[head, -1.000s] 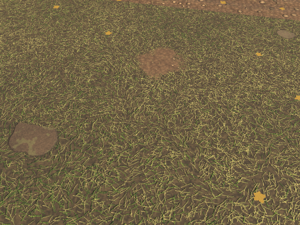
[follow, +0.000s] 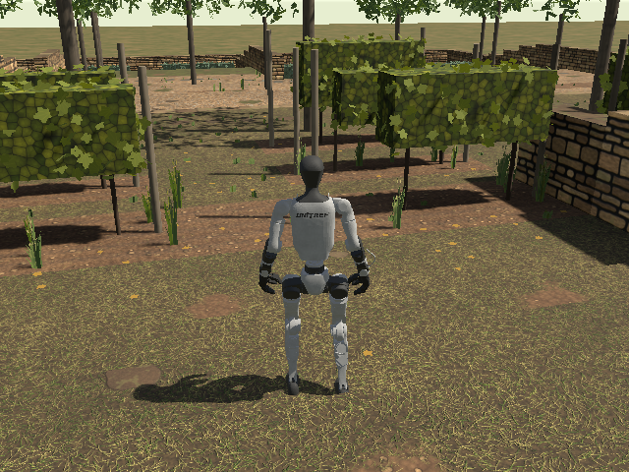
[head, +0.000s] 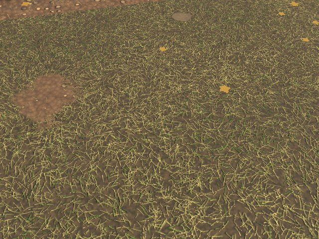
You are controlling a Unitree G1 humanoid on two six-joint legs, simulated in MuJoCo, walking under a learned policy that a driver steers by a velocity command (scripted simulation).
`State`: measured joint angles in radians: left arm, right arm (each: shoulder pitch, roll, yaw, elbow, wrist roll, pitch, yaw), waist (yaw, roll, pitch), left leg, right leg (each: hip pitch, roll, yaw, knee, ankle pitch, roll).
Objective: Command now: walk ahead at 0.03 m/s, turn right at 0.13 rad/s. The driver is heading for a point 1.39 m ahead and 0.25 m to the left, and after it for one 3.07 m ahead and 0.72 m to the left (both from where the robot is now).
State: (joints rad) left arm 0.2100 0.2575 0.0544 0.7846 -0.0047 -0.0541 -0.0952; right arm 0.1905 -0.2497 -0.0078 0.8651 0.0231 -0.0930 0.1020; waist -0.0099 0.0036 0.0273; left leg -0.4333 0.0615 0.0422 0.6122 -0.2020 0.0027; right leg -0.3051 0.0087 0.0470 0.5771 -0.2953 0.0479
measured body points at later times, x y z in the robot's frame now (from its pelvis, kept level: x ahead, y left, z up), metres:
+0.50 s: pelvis +0.05 +0.01 +0.00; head +0.07 +0.01 +0.45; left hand +0.14 +0.29 -0.12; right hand +0.23 -0.25 -0.09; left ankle +0.07 +0.12 -0.73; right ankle +0.01 -0.15 -0.73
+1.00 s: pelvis +0.06 +0.01 +0.01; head +0.08 +0.01 +0.46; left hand +0.16 +0.30 -0.11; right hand +0.20 -0.29 -0.10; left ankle +0.07 +0.12 -0.73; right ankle +0.01 -0.15 -0.73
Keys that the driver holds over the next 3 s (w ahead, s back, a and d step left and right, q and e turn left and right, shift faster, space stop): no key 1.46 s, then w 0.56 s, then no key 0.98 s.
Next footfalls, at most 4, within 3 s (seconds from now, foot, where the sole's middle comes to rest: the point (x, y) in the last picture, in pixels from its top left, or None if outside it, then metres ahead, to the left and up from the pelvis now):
1.96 right None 0.32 -0.16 -0.76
2.28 left None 0.45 0.05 -0.76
2.54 right None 0.42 -0.21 -0.76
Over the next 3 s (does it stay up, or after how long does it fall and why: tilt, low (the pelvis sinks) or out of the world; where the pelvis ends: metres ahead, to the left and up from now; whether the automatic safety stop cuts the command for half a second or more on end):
stays up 0.40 -0.11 0.01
